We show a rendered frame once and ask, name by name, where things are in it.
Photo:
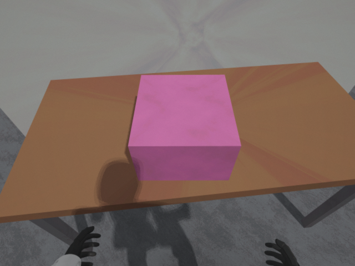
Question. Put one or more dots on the left robot forearm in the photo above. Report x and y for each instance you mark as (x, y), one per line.
(68, 260)

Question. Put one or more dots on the table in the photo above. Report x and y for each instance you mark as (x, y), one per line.
(296, 126)

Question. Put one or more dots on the carton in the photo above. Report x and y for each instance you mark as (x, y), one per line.
(183, 129)

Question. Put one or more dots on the robot right hand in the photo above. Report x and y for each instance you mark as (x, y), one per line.
(286, 257)

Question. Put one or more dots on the robot left hand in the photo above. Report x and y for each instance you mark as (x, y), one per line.
(79, 244)

